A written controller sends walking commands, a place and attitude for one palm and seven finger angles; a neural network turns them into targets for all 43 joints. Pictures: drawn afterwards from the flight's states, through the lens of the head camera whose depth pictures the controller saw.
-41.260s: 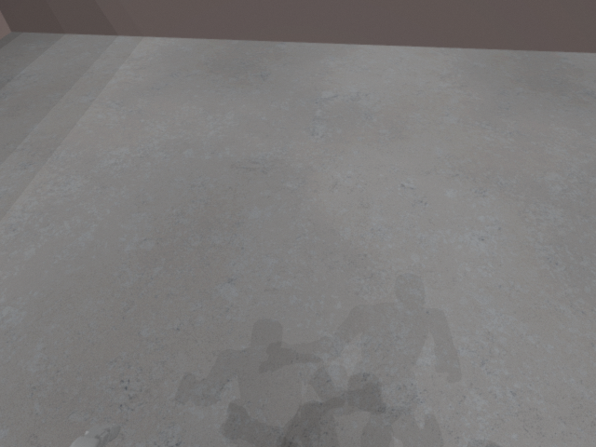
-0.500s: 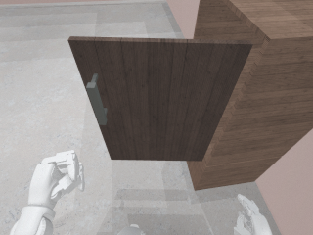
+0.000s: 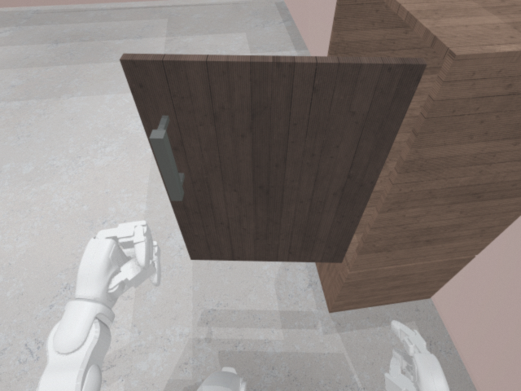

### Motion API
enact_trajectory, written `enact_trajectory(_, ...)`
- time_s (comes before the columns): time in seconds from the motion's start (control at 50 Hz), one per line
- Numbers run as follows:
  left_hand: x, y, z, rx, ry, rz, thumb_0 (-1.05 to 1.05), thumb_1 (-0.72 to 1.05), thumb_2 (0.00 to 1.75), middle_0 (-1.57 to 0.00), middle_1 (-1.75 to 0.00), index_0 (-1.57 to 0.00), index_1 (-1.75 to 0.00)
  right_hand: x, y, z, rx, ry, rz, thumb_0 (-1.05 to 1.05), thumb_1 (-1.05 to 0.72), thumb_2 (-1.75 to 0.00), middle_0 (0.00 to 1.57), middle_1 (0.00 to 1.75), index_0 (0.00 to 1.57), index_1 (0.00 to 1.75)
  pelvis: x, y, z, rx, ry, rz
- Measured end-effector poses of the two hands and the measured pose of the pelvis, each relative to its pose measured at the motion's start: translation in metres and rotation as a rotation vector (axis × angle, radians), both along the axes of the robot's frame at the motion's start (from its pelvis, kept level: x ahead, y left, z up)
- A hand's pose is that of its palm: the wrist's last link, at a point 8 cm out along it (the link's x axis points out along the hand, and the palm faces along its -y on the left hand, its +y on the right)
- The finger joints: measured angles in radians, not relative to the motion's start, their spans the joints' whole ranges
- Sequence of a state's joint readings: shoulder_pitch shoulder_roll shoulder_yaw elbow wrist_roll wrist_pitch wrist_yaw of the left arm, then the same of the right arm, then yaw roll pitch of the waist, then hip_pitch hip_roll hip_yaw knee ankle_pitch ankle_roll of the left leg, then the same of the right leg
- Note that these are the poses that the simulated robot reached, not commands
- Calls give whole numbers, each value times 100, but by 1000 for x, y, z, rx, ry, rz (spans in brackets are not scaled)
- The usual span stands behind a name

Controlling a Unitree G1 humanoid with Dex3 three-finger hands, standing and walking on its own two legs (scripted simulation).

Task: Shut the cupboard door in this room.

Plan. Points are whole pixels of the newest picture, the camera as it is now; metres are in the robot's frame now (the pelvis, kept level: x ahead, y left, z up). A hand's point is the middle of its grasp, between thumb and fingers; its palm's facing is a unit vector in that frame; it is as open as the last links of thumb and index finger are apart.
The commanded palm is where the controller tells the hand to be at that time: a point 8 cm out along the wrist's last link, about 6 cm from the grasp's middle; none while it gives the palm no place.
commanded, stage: bring the fist close to the handle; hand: left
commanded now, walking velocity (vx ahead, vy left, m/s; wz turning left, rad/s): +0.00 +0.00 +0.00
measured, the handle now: (171, 160) +0.47 +0.20 +0.08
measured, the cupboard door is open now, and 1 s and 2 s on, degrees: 81 81 73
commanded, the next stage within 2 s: push the door shut along its arc in 1.10 s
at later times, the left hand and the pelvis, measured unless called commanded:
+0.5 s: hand (172, 222) +0.33 +0.16 +0.09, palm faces +0.03 -1.00 +0.00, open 3.1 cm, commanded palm +0.31 +0.21 +0.09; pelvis +0.01 +0.01 +0.01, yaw -1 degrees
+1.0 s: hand (183, 210) +0.36 +0.15 +0.08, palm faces +0.04 -1.00 -0.02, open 3.1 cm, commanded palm +0.34 +0.20 +0.09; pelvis +0.01 -0.01 +0.01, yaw -2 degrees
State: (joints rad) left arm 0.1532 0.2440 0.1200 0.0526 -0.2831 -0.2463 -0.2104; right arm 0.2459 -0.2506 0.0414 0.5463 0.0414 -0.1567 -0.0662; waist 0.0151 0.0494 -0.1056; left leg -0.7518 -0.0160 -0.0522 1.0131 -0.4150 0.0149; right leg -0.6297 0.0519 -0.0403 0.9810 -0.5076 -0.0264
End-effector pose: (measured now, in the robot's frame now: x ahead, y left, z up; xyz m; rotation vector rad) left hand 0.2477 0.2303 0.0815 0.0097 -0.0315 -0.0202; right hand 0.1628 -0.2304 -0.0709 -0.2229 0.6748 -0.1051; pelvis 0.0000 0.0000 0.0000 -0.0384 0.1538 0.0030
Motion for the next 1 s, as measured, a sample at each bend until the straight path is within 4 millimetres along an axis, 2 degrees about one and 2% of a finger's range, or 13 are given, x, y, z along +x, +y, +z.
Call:
enact_trajectory(0.08, 15, -4, -7, -10, 65, -5, 2, 90, 90, -130, -150, -130, -150, -9, -1, 2, -5, 17, -29, 1, -91, -90, 20, 30, 20, 30, 1, 2, 4, 6, -3, -12)
enact_trajectory(0.22, 34, 7, 11, -10, -52, 82, 2, 90, 90, -130, -150, -130, -150, -20, -4, 0, -12, 59, -38, 1, -91, -90, 20, 30, 20, 30, 3, 5, 5, 8, 1, -19)
enact_trajectory(0.38, 48, -12, -6, -15, 44, 8, 2, 90, 90, -130, -150, -130, -150, -23, -3, -2, -9, 94, -52, 1, -91, -90, 20, 30, 20, 30, 5, 9, 8, 9, 3, -19)
enact_trajectory(0.56, 72, -18, 12, 7, -61, 54, 2, 90, 90, -130, -150, -130, -150, -19, -1, -6, 3, 102, -36, 1, -91, -90, 20, 30, 20, 30, 5, 7, 6, 11, 9, -19)
enact_trajectory(0.7, 92, -33, -1, 1, 43, 23, 2, 90, 90, -130, -150, -130, -150, -25, -4, -10, 16, 137, -53, 1, -91, -90, 20, 30, 20, 30, 6, 4, 8, 16, 15, -21)
enact_trajectory(0.78, 101, -36, 2, -12, 17, 54, 2, 90, 90, -130, -150, -130, -150, -33, -11, -12, 11, 161, -68, 1, -91, -90, 20, 30, 20, 30, 6, 0, 8, 21, 23, -30)
enact_trajectory(0.88, 102, -32, 13, 10, -44, 71, 2, 90, 90, -130, -150, -130, -150, -41, -20, -15, 16, 190, -88, 1, -91, -90, 20, 30, 20, 30, 9, -4, 8, 29, 25, -41)
enact_trajectory(1.0, 88, -27, 4, 10, 28, 62, 2, 90, 90, -129, -150, -130, -150, -47, -29, -15, 21, 212, -102, 1, -91, -90, 20, 30, 20, 30, 11, -8, 12, 33, 11, -38)
